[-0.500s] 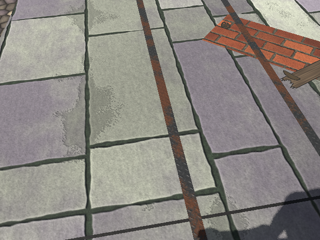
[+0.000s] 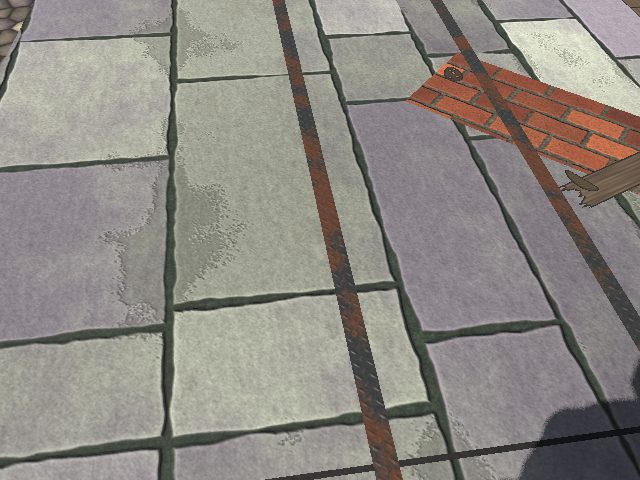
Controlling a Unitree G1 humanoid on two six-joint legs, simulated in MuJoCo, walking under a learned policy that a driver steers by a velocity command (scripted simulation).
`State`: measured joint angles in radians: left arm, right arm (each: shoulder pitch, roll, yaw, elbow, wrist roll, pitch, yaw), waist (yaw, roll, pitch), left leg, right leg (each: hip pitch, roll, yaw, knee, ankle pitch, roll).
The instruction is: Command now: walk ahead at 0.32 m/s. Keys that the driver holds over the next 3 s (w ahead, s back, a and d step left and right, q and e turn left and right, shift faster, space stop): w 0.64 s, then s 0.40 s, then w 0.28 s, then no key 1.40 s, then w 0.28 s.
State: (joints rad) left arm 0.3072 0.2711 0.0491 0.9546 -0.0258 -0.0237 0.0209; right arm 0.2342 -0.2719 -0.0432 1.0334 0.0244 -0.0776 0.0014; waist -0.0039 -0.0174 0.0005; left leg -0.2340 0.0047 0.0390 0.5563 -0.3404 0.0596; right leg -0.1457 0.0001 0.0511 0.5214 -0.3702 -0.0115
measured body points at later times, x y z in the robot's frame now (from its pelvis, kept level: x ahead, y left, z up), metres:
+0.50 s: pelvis +0.23 -0.02 -0.02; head +0.27 -0.02 +0.43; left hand +0.48 +0.20 -0.10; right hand +0.14 -0.28 -0.15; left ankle +0.00 +0.10 -0.71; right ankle +0.36 -0.12 -0.73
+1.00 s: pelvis +0.45 -0.01 +0.00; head +0.49 +0.01 +0.44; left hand +0.51 +0.26 -0.15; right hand +0.62 -0.26 -0.11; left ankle +0.58 +0.09 -0.73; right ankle +0.37 -0.13 -0.70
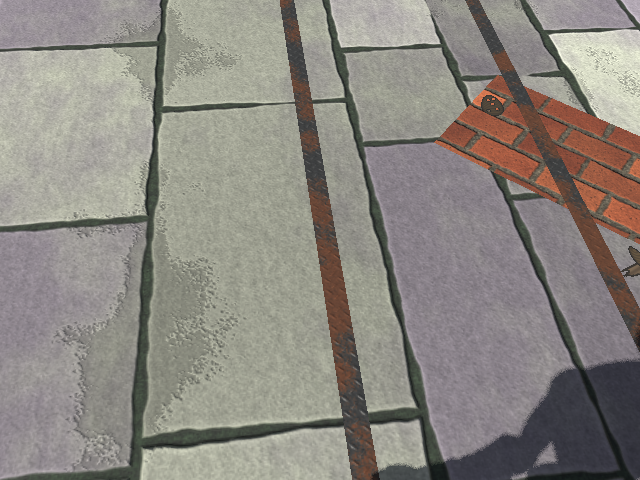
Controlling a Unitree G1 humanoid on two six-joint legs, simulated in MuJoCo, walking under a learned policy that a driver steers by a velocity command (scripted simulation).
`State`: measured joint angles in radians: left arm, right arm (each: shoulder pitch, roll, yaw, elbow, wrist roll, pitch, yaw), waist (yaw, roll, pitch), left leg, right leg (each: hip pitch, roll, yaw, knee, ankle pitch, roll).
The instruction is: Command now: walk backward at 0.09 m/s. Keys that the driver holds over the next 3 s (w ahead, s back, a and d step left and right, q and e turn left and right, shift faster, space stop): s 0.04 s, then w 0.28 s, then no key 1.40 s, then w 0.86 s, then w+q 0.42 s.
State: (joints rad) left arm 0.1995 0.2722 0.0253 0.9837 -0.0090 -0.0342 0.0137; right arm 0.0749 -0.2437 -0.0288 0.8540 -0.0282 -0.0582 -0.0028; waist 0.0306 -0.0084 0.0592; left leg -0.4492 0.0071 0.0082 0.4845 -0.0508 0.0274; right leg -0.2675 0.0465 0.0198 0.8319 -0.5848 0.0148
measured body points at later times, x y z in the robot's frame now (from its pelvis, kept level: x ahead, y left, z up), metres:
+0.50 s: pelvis +0.05 -0.01 +0.02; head +0.06 -0.04 +0.47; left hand -0.02 +0.24 -0.11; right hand +0.21 -0.27 -0.11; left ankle +0.16 +0.15 -0.68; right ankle -0.03 -0.11 -0.73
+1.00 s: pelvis +0.12 +0.01 +0.01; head +0.13 +0.00 +0.46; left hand +0.16 +0.26 -0.13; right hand +0.21 -0.24 -0.14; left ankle +0.16 +0.13 -0.73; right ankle +0.10 -0.12 -0.73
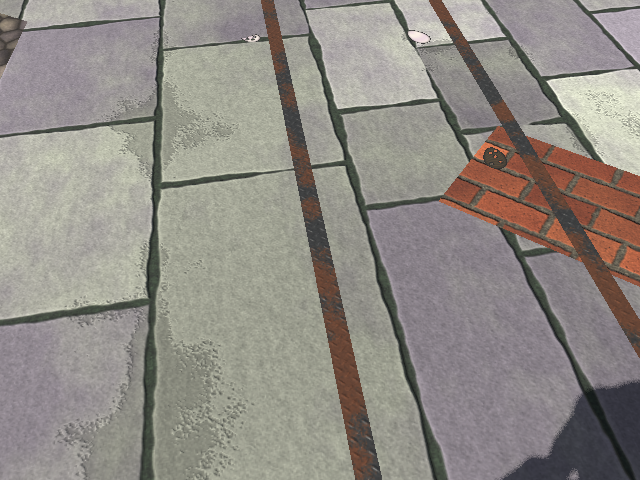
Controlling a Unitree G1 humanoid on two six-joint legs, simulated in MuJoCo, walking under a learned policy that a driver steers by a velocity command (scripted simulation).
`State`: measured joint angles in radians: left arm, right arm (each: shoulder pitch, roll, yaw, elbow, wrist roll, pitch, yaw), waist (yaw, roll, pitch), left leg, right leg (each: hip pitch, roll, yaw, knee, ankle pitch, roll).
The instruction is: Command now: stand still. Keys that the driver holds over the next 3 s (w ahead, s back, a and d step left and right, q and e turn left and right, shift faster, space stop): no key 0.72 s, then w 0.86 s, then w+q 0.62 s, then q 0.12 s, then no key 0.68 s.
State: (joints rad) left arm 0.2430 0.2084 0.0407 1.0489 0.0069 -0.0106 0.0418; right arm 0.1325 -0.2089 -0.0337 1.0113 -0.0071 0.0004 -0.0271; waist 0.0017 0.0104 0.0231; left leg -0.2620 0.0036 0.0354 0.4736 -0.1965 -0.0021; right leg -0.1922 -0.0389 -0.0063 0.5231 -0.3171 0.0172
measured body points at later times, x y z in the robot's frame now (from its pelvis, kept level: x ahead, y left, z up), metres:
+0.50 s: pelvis +0.02 -0.01 +0.00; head +0.03 -0.01 +0.45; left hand +0.04 +0.24 -0.15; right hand +0.09 -0.26 -0.15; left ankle +0.04 +0.12 -0.74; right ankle -0.02 -0.13 -0.74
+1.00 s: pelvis +0.06 +0.02 -0.01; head +0.07 +0.04 +0.44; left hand +0.02 +0.28 -0.17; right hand +0.10 -0.24 -0.15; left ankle +0.05 +0.12 -0.74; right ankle -0.02 -0.12 -0.73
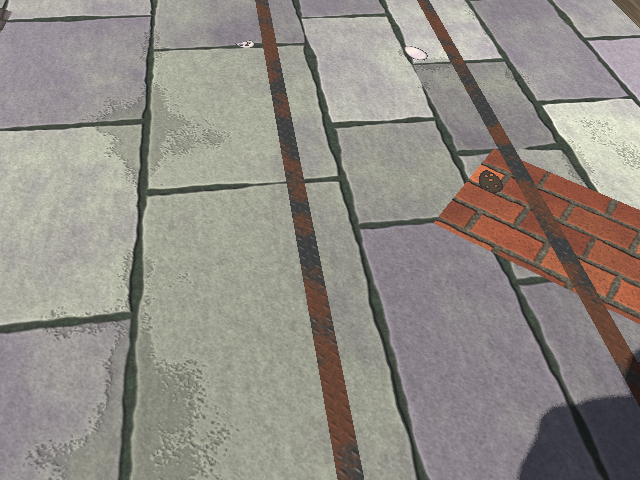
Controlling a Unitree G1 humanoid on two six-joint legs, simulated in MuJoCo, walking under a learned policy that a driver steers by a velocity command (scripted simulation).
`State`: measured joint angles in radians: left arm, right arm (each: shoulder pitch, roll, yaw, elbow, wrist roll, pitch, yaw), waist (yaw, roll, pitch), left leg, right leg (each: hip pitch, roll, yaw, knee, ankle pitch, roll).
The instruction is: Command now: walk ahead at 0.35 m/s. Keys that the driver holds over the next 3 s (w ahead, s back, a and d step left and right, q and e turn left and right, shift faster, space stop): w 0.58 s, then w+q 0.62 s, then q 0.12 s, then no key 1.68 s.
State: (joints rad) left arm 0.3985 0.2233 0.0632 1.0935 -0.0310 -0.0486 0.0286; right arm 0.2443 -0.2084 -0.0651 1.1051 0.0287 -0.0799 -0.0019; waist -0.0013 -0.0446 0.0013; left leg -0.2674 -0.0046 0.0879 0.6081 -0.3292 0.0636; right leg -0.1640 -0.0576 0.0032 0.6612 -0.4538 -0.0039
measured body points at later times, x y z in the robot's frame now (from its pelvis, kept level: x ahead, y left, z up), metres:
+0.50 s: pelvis +0.25 -0.04 -0.01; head +0.29 -0.04 +0.44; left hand +0.46 +0.19 -0.11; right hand +0.16 -0.29 -0.15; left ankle +0.01 +0.09 -0.67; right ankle +0.37 -0.13 -0.72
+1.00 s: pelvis +0.53 -0.01 +0.00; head +0.56 +0.01 +0.45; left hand +0.48 +0.26 -0.15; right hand +0.76 -0.20 -0.11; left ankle +0.67 +0.12 -0.71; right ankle +0.37 -0.13 -0.72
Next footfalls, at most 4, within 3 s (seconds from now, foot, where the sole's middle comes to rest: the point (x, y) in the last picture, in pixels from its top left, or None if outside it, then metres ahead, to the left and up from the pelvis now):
0.46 right None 0.41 -0.13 -0.76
1.02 left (265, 397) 0.70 0.12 -0.76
1.48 right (305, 288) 1.01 0.04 -0.76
1.80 left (225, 346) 0.83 0.23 -0.76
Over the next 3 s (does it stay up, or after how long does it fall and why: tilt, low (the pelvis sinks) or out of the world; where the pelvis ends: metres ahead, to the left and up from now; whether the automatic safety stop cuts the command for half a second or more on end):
stays up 0.88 0.12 0.01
